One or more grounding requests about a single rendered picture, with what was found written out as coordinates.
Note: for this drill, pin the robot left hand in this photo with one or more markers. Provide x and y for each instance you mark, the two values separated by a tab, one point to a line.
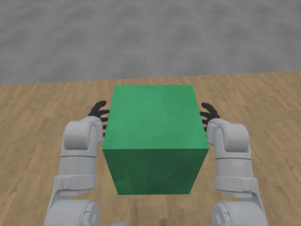
97	113

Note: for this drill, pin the robot right hand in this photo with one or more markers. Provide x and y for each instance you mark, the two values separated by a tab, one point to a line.
209	116

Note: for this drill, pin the carton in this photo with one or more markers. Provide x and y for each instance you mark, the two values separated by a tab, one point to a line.
154	141

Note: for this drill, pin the right robot upper arm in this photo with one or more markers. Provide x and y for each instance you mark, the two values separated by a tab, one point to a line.
237	213

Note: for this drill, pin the left robot upper arm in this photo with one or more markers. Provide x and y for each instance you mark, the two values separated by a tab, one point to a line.
80	212

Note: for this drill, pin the right robot forearm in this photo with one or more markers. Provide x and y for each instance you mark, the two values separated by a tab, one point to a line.
234	172

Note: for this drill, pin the left robot forearm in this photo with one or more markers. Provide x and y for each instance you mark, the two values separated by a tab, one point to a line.
76	173

